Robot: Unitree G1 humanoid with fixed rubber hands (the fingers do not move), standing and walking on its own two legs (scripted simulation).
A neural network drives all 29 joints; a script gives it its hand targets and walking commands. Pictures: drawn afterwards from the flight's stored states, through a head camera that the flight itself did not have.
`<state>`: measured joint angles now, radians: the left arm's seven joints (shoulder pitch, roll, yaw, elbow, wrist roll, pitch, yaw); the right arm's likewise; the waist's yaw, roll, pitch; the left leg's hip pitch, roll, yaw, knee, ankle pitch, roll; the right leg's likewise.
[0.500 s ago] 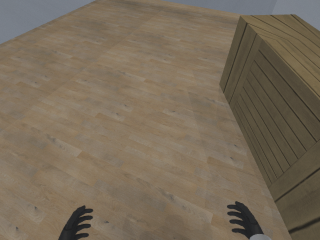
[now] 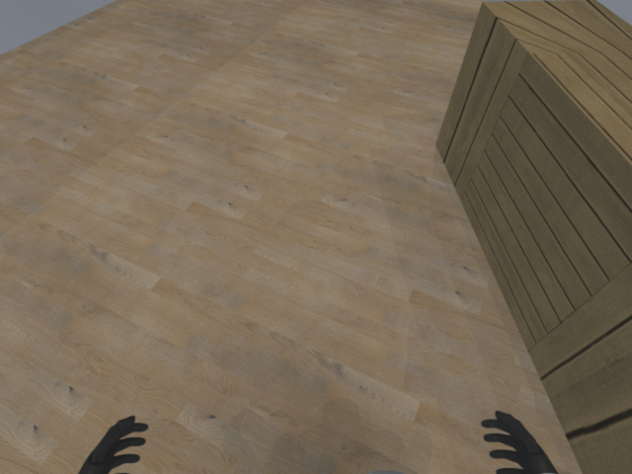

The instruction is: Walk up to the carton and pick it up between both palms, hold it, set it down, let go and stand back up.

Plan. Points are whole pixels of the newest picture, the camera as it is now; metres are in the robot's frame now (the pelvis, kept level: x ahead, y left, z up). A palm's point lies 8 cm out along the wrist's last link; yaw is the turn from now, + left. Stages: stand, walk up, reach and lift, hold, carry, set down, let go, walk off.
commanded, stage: stand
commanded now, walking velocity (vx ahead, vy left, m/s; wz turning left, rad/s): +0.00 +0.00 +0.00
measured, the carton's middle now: out of the picture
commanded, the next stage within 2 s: walk up in 1.60 s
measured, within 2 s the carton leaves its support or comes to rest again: neither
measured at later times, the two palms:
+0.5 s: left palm out of the picture +0.13 +0.28 -0.08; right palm out of the picture +0.12 -0.28 -0.09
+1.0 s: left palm out of the picture +0.11 +0.28 -0.09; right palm out of the picture +0.11 -0.29 -0.10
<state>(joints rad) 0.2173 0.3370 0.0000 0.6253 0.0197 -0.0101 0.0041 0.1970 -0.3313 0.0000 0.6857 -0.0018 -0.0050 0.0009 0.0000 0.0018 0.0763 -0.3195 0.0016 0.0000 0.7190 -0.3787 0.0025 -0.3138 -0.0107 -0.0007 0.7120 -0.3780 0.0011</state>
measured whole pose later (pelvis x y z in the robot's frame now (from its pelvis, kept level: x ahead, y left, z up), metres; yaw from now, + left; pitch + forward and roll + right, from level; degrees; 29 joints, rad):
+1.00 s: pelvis -0.01 +0.00 +0.00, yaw +0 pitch -2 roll +0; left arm 0.22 0.34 0.00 0.72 0.02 -0.02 0.00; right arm 0.20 -0.34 0.00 0.77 0.00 -0.01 0.00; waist 0.00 0.00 0.06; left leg -0.31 0.00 0.00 0.71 -0.37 0.00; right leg -0.31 -0.01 0.00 0.71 -0.37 0.00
